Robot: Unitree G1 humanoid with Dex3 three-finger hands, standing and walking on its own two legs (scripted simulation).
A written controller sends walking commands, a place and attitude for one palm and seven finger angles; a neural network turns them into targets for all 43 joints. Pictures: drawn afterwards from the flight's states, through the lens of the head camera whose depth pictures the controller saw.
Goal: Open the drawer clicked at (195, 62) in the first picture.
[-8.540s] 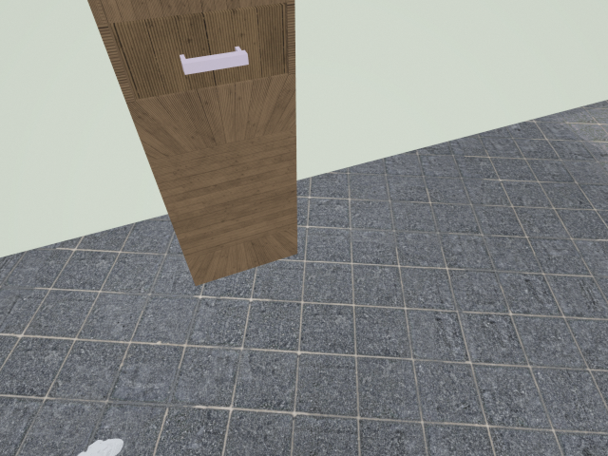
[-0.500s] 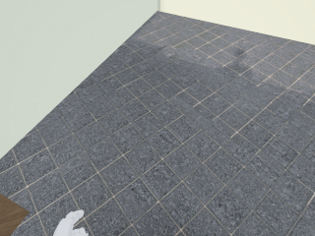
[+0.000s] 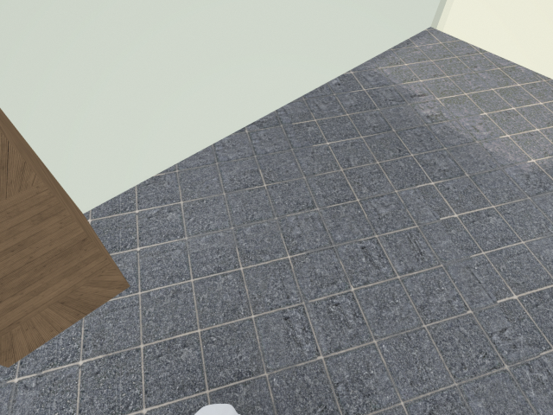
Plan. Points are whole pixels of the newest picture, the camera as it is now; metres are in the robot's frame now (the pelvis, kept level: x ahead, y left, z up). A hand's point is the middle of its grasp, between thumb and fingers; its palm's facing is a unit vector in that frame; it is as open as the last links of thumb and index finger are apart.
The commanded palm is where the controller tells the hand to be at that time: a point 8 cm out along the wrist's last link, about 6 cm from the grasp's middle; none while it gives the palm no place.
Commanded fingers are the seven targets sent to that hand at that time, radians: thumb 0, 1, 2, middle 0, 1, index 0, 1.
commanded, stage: turn to face it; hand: left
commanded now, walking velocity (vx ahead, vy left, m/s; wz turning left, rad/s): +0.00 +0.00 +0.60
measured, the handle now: out of the picture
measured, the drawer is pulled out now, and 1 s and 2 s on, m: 0.00 0.00 0.00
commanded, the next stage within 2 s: take the last steps up to it in 1.32 s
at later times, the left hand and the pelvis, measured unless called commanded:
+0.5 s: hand out of the picture +0.08 +0.23 -0.13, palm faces +0.27 -0.92 -0.28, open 7.4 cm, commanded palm none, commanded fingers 0.00 0.90 0.90 -0.20 -0.30 -0.20 -0.30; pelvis +0.01 +0.00 +0.01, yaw +16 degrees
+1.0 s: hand out of the picture -0.11 +0.18 -0.17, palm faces +0.60 -0.76 -0.25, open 7.4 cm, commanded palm none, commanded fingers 0.00 0.90 0.90 -0.20 -0.30 -0.20 -0.30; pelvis -0.03 -0.01 +0.00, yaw +36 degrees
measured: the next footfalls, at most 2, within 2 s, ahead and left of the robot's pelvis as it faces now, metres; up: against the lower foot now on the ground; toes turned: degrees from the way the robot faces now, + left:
left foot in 0.02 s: +0.05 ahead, +0.12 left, +0.00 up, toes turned +6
right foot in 0.54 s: +0.09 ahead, -0.11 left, +0.00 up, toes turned +17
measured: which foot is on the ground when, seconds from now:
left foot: up 0.00-0.00, down 0.02-0.54, up 0.56-1.00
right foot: down 0.00-0.02, up 0.04-0.52, down 0.54-1.00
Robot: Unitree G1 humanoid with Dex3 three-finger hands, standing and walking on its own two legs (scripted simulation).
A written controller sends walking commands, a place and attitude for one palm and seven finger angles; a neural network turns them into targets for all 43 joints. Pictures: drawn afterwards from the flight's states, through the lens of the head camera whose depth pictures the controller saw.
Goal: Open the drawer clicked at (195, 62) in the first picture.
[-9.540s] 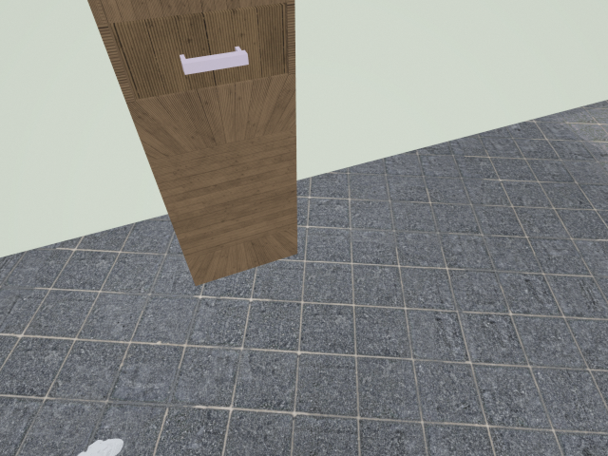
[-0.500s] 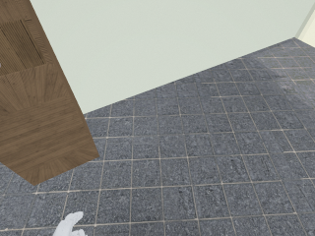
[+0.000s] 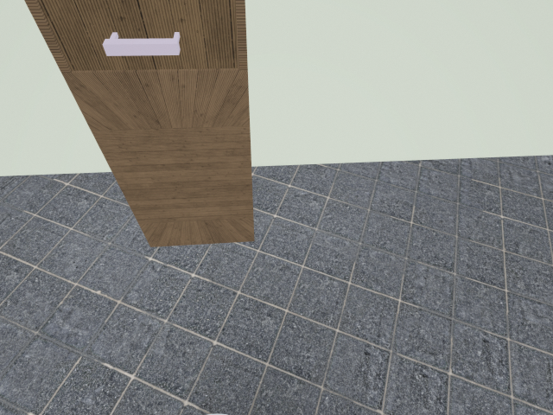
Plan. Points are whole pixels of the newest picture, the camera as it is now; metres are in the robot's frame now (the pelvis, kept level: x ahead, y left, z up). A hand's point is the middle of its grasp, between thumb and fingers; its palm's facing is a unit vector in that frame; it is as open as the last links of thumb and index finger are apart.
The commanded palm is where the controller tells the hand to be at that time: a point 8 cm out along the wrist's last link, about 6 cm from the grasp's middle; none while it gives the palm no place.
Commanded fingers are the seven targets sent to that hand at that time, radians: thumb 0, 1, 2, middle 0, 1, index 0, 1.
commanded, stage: turn to face it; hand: left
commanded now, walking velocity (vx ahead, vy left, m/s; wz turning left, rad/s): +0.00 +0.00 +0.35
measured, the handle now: (144, 41) +0.78 +0.35 +0.12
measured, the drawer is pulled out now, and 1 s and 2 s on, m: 0.00 0.00 0.00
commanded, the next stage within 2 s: take the last steps up to it in 0.32 s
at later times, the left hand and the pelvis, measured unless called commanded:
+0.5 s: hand out of the picture +0.06 +0.22 -0.14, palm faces +0.17 -0.95 -0.25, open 7.4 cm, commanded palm none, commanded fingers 0.00 0.90 0.90 -0.20 -0.30 -0.20 -0.30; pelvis -0.01 +0.01 +0.01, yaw +8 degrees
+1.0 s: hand out of the picture -0.10 +0.14 -0.15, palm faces +0.38 -0.91 -0.15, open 7.4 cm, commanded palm none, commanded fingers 0.00 0.90 0.90 -0.20 -0.30 -0.20 -0.30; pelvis +0.07 +0.05 +0.01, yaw +14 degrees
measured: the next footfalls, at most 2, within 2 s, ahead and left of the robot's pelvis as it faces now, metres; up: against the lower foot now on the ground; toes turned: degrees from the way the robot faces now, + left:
left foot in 0.02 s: +0.04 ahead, +0.12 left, +0.00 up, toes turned +5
right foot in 0.54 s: +0.04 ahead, -0.10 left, +0.00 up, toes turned +5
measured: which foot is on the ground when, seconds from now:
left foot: up 0.00-0.00, down 0.02-0.54, up 0.56-1.00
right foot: down 0.00-0.02, up 0.04-0.52, down 0.54-1.00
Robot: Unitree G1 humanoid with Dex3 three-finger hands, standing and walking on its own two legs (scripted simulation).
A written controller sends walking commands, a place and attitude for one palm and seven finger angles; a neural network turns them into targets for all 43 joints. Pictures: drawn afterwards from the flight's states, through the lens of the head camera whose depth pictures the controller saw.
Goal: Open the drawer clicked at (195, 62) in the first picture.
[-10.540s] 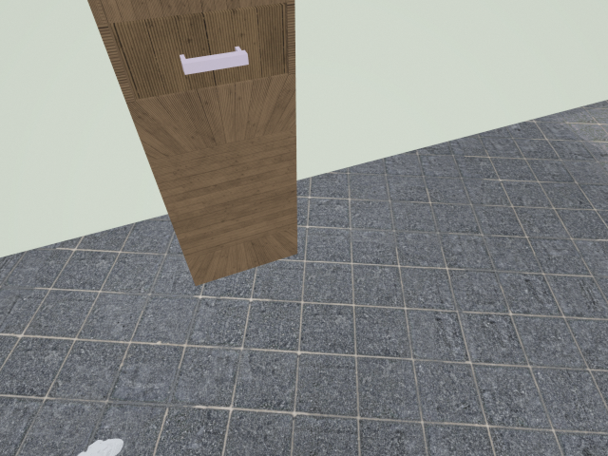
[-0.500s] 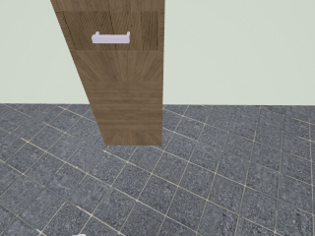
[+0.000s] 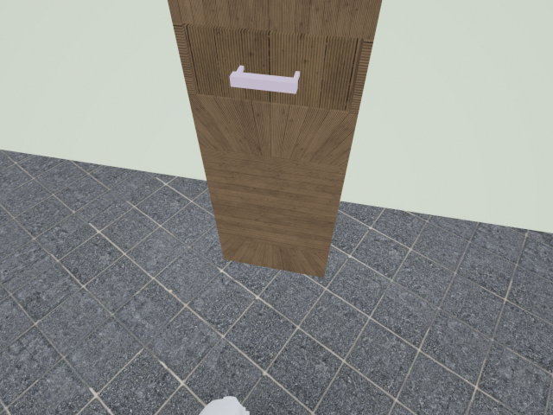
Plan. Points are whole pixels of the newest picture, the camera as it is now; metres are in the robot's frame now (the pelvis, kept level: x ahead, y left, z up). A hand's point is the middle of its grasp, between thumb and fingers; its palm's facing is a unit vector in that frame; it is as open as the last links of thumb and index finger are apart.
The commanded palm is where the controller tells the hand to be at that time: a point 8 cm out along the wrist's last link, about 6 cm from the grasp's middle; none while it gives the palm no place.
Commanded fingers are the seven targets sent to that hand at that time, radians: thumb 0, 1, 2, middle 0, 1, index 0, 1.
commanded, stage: take the last steps up to it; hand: left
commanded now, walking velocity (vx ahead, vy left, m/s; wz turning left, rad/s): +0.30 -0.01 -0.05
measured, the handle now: (266, 77) +0.77 +0.12 +0.11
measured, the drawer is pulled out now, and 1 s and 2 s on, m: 0.00 0.00 0.00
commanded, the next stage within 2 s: come to a stop and stand still in 0.44 s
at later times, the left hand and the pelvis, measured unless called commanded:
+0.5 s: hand (170, 331) +0.28 +0.24 -0.16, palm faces -0.01 -0.98 -0.19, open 7.4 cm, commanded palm none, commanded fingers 0.00 0.90 0.90 -0.20 -0.30 -0.20 -0.30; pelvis +0.16 +0.06 +0.00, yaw -3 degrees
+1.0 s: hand (183, 319) +0.30 +0.23 -0.16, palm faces +0.01 -0.96 -0.29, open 7.3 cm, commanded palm none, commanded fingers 0.00 0.90 0.90 -0.20 -0.30 -0.20 -0.30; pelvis +0.20 +0.03 -0.01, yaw -2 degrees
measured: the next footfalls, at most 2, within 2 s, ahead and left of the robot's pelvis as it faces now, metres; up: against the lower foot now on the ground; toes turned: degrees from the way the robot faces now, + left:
left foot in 0.08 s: +0.14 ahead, +0.13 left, +0.00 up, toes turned +6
right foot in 0.66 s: +0.34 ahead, -0.08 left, +0.00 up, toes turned -10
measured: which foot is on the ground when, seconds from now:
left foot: up 0.00-0.06, down 0.08-0.68, up 0.70-1.00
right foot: down 0.00-0.08, up 0.10-0.64, down 0.66-1.00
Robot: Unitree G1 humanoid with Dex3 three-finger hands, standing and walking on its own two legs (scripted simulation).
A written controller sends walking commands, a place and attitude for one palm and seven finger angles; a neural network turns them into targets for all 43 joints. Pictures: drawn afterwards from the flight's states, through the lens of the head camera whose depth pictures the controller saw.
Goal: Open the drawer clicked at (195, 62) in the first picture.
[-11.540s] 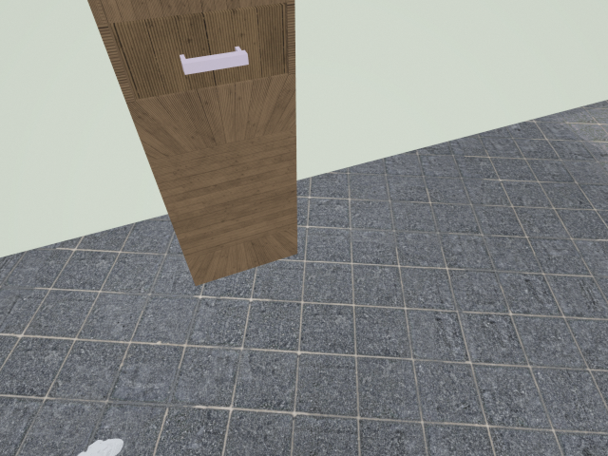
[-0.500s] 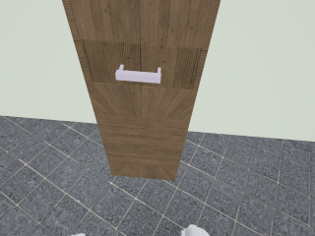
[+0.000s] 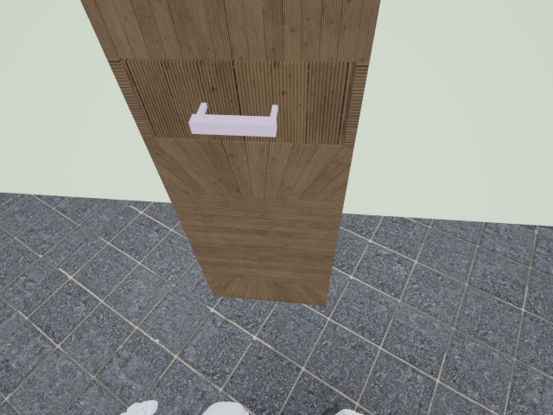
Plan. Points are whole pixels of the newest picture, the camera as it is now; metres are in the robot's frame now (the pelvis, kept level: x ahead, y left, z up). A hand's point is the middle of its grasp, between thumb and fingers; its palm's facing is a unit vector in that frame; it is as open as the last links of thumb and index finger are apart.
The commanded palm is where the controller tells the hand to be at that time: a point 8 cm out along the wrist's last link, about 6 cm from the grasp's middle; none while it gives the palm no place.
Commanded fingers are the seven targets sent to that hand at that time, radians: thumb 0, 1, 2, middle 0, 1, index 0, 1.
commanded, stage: come to a stop and stand still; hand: left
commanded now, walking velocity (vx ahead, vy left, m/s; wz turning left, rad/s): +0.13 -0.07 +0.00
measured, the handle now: (236, 117) +0.57 +0.11 +0.11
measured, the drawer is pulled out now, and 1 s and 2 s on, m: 0.00 0.00 0.00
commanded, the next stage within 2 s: look again from close up in 1.12 s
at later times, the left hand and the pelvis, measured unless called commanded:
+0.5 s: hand out of the picture -0.04 +0.19 -0.16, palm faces +0.01 -0.98 -0.21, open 7.4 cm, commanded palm none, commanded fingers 0.00 0.90 0.90 -0.20 -0.30 -0.20 -0.30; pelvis -0.02 +0.01 +0.01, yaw -1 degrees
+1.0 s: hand out of the picture -0.03 +0.11 -0.16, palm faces +0.09 -0.97 -0.21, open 7.3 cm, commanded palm none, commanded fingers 0.00 0.90 0.90 -0.20 -0.30 -0.20 -0.30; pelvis -0.02 -0.05 +0.01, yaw +1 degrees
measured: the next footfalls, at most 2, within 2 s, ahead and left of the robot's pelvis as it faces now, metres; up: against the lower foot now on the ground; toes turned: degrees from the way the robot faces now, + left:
left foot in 0.10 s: +0.01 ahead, +0.13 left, +0.00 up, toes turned +4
right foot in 0.52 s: +0.00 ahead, -0.11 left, +0.00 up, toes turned -4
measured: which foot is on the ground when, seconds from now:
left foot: up 0.00-0.08, down 0.10-1.00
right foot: down 0.00-0.12, up 0.14-0.50, down 0.52-1.00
